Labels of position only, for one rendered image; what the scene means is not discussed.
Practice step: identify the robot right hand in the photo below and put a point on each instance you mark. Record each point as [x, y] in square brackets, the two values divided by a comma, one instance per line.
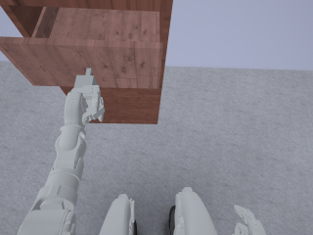
[254, 226]

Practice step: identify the handle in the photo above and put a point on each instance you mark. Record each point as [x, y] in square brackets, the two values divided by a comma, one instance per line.
[85, 80]

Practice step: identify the cabinet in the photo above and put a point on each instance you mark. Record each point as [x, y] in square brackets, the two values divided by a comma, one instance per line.
[122, 105]

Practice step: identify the robot left hand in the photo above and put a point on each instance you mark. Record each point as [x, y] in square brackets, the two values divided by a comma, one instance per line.
[79, 100]

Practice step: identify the left robot thigh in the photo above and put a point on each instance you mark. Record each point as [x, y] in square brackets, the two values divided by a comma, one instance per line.
[119, 216]

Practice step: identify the right robot thigh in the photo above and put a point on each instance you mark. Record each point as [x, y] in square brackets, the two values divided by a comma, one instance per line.
[197, 220]

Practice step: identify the left robot upper arm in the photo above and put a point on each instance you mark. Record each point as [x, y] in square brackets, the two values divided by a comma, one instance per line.
[50, 222]

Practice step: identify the robot thigh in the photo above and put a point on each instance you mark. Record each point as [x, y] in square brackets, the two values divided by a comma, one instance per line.
[197, 220]
[119, 216]

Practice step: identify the left robot forearm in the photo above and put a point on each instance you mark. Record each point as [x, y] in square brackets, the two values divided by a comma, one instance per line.
[60, 190]

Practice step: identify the drawer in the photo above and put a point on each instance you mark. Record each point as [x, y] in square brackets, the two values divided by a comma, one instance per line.
[121, 47]

